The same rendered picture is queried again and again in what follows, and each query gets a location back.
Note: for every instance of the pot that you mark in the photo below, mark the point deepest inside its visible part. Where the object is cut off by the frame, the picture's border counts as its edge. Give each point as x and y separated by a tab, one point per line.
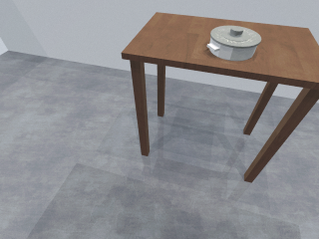
230	54

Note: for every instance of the lid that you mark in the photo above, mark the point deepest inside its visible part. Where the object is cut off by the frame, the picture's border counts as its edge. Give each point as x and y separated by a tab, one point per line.
222	36

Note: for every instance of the table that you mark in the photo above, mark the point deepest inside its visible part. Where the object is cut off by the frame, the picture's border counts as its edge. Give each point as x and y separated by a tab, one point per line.
286	55

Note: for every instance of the knob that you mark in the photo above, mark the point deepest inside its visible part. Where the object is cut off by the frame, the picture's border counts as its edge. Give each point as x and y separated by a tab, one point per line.
235	30

